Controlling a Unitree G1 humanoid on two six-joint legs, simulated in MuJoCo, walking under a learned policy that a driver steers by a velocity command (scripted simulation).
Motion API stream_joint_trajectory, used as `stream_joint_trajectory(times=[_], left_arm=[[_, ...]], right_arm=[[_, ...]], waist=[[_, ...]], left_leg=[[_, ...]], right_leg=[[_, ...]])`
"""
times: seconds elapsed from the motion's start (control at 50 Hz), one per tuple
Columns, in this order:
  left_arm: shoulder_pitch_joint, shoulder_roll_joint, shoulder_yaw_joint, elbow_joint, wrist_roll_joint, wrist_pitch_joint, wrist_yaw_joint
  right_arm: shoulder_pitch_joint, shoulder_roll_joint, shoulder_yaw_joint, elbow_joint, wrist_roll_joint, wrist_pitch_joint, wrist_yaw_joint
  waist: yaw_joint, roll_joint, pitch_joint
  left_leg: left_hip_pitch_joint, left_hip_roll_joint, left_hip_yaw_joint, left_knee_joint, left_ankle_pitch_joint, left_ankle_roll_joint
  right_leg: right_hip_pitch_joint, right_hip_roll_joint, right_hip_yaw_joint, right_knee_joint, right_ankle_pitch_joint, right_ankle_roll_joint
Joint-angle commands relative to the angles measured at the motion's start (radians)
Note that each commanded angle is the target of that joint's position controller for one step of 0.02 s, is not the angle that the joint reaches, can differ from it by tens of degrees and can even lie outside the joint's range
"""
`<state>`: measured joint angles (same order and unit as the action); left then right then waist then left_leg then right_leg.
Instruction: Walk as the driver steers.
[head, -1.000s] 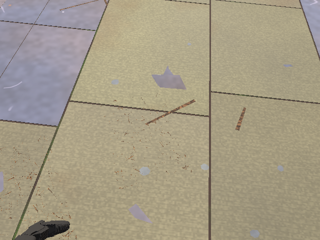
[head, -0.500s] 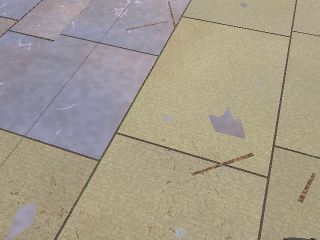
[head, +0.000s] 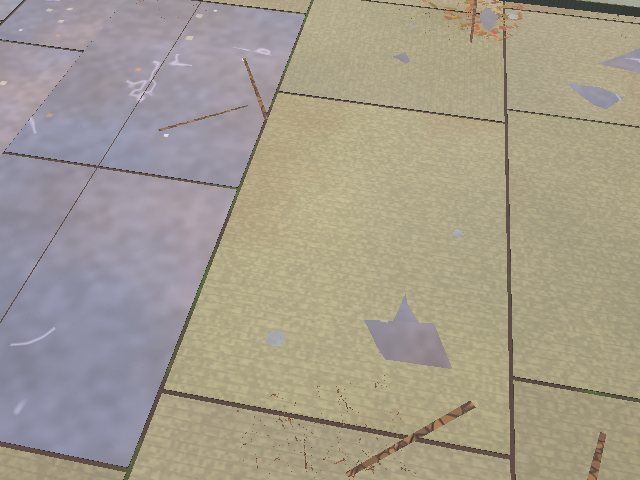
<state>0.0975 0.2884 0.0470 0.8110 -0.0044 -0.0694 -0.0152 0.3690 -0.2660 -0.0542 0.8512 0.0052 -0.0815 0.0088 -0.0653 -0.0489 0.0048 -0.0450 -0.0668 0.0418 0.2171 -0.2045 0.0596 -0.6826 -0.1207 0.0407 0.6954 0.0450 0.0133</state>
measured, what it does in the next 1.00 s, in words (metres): walks ahead: right foot, then left foot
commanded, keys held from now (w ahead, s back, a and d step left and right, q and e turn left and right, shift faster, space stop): w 0.62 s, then w+e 0.38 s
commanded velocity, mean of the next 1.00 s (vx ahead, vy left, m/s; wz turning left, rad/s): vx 0.50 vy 0.00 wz -0.11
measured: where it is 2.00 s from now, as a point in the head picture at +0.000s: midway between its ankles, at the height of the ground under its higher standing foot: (382, 251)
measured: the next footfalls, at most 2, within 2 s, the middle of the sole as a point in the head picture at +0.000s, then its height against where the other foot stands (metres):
right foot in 0.18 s outside the picture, level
left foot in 0.70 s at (257, 448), level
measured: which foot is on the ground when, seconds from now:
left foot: down 0.00-0.20, up 0.22-0.68, down 0.70-1.00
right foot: up 0.00-0.16, down 0.18-0.72, up 0.74-1.00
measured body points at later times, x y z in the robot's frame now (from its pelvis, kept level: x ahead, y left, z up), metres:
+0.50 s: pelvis +0.28 -0.06 +0.00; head +0.30 -0.06 +0.45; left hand +0.30 +0.22 -0.13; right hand +0.44 -0.32 -0.11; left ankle +0.43 +0.13 -0.68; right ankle +0.24 -0.15 -0.75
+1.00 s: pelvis +0.55 +0.01 +0.00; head +0.57 +0.01 +0.45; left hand +0.72 +0.27 -0.12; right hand +0.55 -0.27 -0.13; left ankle +0.53 +0.10 -0.75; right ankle +0.65 -0.18 -0.67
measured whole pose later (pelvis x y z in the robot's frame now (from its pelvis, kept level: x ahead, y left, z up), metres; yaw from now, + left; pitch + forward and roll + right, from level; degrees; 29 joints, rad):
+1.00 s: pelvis +0.55 +0.01 +0.00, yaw -9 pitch +0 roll +2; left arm 0.20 0.29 0.08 0.84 -0.03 -0.03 0.00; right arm 0.30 -0.25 -0.06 0.91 -0.02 -0.10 0.00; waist -0.04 -0.05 0.02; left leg -0.06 -0.03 0.18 0.26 -0.20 0.04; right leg -0.69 -0.11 0.07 0.95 -0.08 -0.01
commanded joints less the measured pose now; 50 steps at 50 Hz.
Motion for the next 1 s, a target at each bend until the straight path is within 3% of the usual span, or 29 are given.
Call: stream_joint_trajectory(times=[0.02, 0.08, 0.12, 0.14, 0.16, 0.18, 0.2, 0.22, 0.24, 0.26, 0.28, 0.3, 0.34, 0.38, 0.5, 0.6, 0.64, 0.66, 0.68, 0.7, 0.72, 0.74, 0.76, 0.78, 0.8, 0.82, 0.86, 0.9, 1.0], left_arm=[[-0.117, 0.039, -0.001, -0.087, -0.007, -0.018, -0.013], [-0.165, 0.055, 0.0, -0.119, -0.01, -0.025, -0.03], [-0.132, 0.076, 0.007, -0.117, -0.009, -0.03, -0.037], [-0.07, 0.096, 0.018, -0.103, -0.007, -0.032, -0.035], [0.067, 0.134, 0.04, -0.06, -0.004, -0.032, -0.029], [0.246, 0.198, 0.062, -0.019, 0.005, -0.03, -0.019], [0.34, 0.287, 0.086, 0.003, 0.008, -0.02, -0.015], [0.346, 0.197, 0.06, 0.004, -0.008, -0.016, -0.015], [0.271, 0.161, 0.045, -0.007, -0.009, -0.015, -0.012], [0.203, 0.138, 0.038, -0.023, -0.003, -0.014, -0.01], [0.148, 0.11, 0.03, -0.027, 0.005, -0.016, -0.013], [0.117, 0.083, 0.022, -0.031, 0.016, -0.023, -0.014], [0.105, 0.084, 0.024, -0.024, 0.012, -0.032, -0.017], [0.121, 0.111, 0.032, -0.008, 0.008, -0.039, -0.011], [0.202, 0.145, 0.04, 0.035, -0.005, -0.026, 0.011], [0.278, 0.161, 0.047, 0.083, -0.017, -0.004, 0.016], [0.277, 0.169, 0.053, 0.091, -0.021, 0.007, 0.02], [0.264, 0.176, 0.054, 0.091, -0.022, 0.012, 0.021], [0.244, 0.171, 0.051, 0.087, -0.022, 0.017, 0.022], [0.245, 0.129, 0.034, 0.074, -0.011, 0.017, 0.023], [0.329, 0.028, 0.003, 0.044, 0.005, 0.003, 0.018], [0.352, 0.024, -0.001, 0.056, -0.013, -0.016, 0.015], [0.278, 0.128, 0.028, 0.046, -0.042, -0.025, 0.013], [0.212, 0.135, 0.032, 0.027, -0.048, -0.026, 0.014], [0.185, 0.124, 0.035, 0.025, -0.04, -0.019, 0.02], [0.193, 0.114, 0.043, 0.031, -0.031, -0.005, 0.024], [0.228, 0.066, 0.04, 0.041, -0.031, 0.022, 0.023], [0.207, 0.049, 0.042, 0.025, -0.028, 0.038, 0.024], [0.09, 0.03, 0.038, -0.024, -0.017, 0.032, 0.004]], right_arm=[[0.01, -0.175, -0.04, -0.033, 0.009, -0.007, -0.01], [0.039, -0.181, -0.043, -0.002, 0.014, 0.01, -0.015], [0.031, -0.192, -0.048, 0.007, 0.015, 0.021, -0.019], [0.013, -0.2, -0.049, 0.006, 0.015, 0.026, -0.021], [0.002, -0.187, -0.043, 0.004, 0.012, 0.032, -0.023], [0.006, -0.153, -0.025, -0.016, -0.002, 0.032, -0.027], [0.13, -0.037, 0.01, -0.03, -0.006, 0.01, -0.015], [0.086, -0.092, -0.001, -0.014, 0.005, -0.012, -0.01], [0.0, -0.161, -0.021, -0.044, 0.033, -0.027, -0.003], [-0.067, -0.156, -0.018, -0.062, 0.037, -0.032, -0.005], [-0.103, -0.145, -0.02, -0.069, 0.021, -0.029, -0.009], [-0.087, -0.138, -0.026, -0.063, 0.012, -0.018, -0.013], [-0.05, -0.097, -0.02, -0.048, 0.008, 0.006, -0.015], [-0.088, -0.085, -0.017, -0.063, 0.001, 0.016, -0.019], [-0.291, -0.054, -0.002, -0.11, 0.001, 0.003, -0.004], [-0.407, -0.07, 0.0, -0.155, 0.013, -0.008, 0.021], [-0.395, -0.092, -0.006, -0.159, 0.011, -0.014, 0.028], [-0.348, -0.109, -0.015, -0.149, 0.01, -0.018, 0.028], [-0.237, -0.139, -0.033, -0.116, 0.006, -0.021, 0.024], [-0.064, -0.198, -0.059, -0.071, -0.003, -0.022, 0.013], [0.063, -0.303, -0.084, -0.054, -0.022, -0.016, 0.003], [0.094, -0.257, -0.072, -0.042, -0.012, -0.009, 0.006], [0.033, -0.189, -0.05, -0.05, -0.005, -0.01, 0.005], [-0.036, -0.151, -0.039, -0.06, -0.005, -0.012, 0.002], [-0.106, -0.118, -0.029, -0.062, -0.007, -0.015, 0.004], [-0.153, -0.087, -0.021, -0.063, -0.013, -0.023, 0.005], [-0.185, -0.079, -0.023, -0.052, -0.022, -0.034, 0.006], [-0.184, -0.099, -0.031, -0.036, -0.025, -0.042, 0.001], [-0.158, -0.13, -0.04, -0.009, -0.024, -0.034, -0.022]], waist=[[-0.006, 0.098, 0.057], [-0.005, 0.107, 0.067], [0.023, 0.125, 0.042], [0.062, 0.138, 0.003], [0.13, 0.125, -0.082], [0.194, 0.067, -0.226], [0.157, -0.178, -0.367], [0.185, -0.179, -0.398], [0.178, -0.122, -0.238], [0.152, -0.047, -0.146], [0.123, -0.006, -0.067], [0.086, -0.031, -0.049], [0.054, -0.041, -0.037], [0.05, -0.024, -0.009], [0.111, -0.005, 0.035], [0.142, -0.012, 0.065], [0.119, -0.023, 0.056], [0.085, -0.032, 0.032], [0.022, -0.024, -0.03], [-0.047, 0.011, -0.159], [-0.044, 0.219, -0.325], [-0.049, 0.344, -0.413], [-0.054, 0.234, -0.261], [-0.032, 0.194, -0.156], [-0.001, 0.152, -0.08], [0.031, 0.17, -0.039], [0.066, 0.17, -0.015], [0.077, 0.138, 0.009], [0.053, 0.105, 0.047]], left_leg=[[-0.042, 0.268, -0.121, -0.081, 0.212, 0.144], [0.073, 0.316, -0.137, -0.022, 0.271, 0.13], [0.121, 0.33, -0.14, 0.037, 0.388, 0.111], [0.124, 0.316, -0.125, 0.111, 0.545, 0.096], [0.092, 0.267, -0.086, 0.268, 0.666, 0.072], [-0.078, 0.216, -0.045, 0.528, 0.508, 0.038], [-0.509, 0.04, -0.013, 0.922, 0.003, -0.043], [-0.643, 0.026, -0.151, 1.064, -0.364, -0.039], [-0.729, 0.082, -0.159, 1.11, -0.317, -0.025], [-0.718, 0.137, -0.125, 1.072, -0.228, -0.018], [-0.685, 0.169, -0.111, 1.0, -0.165, -0.021], [-0.617, 0.199, -0.12, 0.95, -0.12, -0.022], [-0.551, 0.21, -0.113, 0.897, -0.087, -0.037], [-0.583, 0.219, -0.105, 0.819, -0.024, -0.057], [-0.573, 0.182, -0.062, 0.454, 0.28, -0.074], [-0.584, 0.155, -0.063, 0.321, 0.241, -0.046], [-0.535, 0.141, -0.062, 0.289, 0.168, -0.022], [-0.457, 0.121, -0.048, 0.271, 0.136, -0.009], [-0.296, 0.093, -0.023, 0.24, 0.134, 0.012], [-0.02, 0.147, -0.068, 0.278, 0.16, 0.05], [0.379, 0.408, -0.425, 0.276, 0.106, 0.165], [0.453, 0.502, -0.737, 0.122, -0.067, 0.24], [0.334, 0.466, -0.626, 0.091, -0.161, 0.19], [0.202, 0.432, -0.486, 0.068, -0.151, 0.149], [0.071, 0.391, -0.385, 0.025, -0.095, 0.129], [-0.017, 0.357, -0.298, -0.012, -0.034, 0.111], [-0.107, 0.333, -0.191, -0.064, 0.064, 0.108], [-0.121, 0.332, -0.107, -0.088, 0.159, 0.117], [-0.073, 0.305, 0.058, -0.108, 0.253, 0.101]], right_leg=[[0.045, 0.03, -0.027, -0.106, 0.07, -0.006], [0.019, 0.042, -0.02, -0.167, -0.018, -0.039], [0.085, 0.063, -0.036, -0.193, -0.094, -0.065], [0.187, 0.094, -0.066, -0.209, -0.118, -0.084], [0.381, 0.122, -0.092, -0.227, -0.098, -0.112], [0.685, 0.003, 0.03, -0.172, -0.034, -0.168], [1.075, -0.238, 0.49, -0.234, -0.225, -0.334], [1.095, -0.266, 0.681, -0.364, -0.336, -0.342], [0.973, -0.238, 0.546, -0.387, -0.371, -0.296], [0.827, -0.2, 0.424, -0.408, -0.321, -0.269], [0.685, -0.163, 0.34, -0.446, -0.245, -0.258], [0.6, -0.133, 0.281, -0.475, -0.187, -0.245], [0.514, -0.112, 0.216, -0.528, -0.126, -0.255], [0.49, -0.11, 0.163, -0.563, -0.068, -0.267], [0.523, -0.059, 0.025, -0.585, -0.036, -0.218], [0.669, -0.123, 0.039, -0.526, -0.039, -0.204], [0.71, -0.146, 0.062, -0.474, 0.025, -0.187], [0.712, -0.141, 0.066, -0.42, 0.119, -0.176], [0.689, -0.102, 0.042, -0.295, 0.248, -0.155], [0.57, -0.042, 0.005, -0.074, 0.198, -0.123], [0.209, 0.095, -0.065, 0.314, -0.174, -0.054], [0.019, 0.167, 0.04, 0.515, -0.637, -0.037], [-0.069, 0.106, 0.095, 0.6, -0.597, -0.048], [-0.084, 0.053, 0.067, 0.587, -0.505, -0.058], [-0.048, 0.02, 0.056, 0.534, -0.427, -0.053], [0.001, -0.009, 0.064, 0.483, -0.369, -0.05], [0.074, -0.023, 0.062, 0.459, -0.309, -0.041], [0.041, -0.025, 0.068, 0.426, -0.242, -0.032], [0.005, -0.009, 0.033, 0.158, -0.011, -0.022]])
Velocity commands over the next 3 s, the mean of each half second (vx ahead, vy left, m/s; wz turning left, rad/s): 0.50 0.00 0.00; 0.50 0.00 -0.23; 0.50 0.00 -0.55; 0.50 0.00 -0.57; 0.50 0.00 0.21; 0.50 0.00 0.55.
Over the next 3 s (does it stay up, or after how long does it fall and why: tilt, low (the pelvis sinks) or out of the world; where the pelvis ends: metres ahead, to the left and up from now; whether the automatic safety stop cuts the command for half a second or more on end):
stays up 1.51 -0.48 0.00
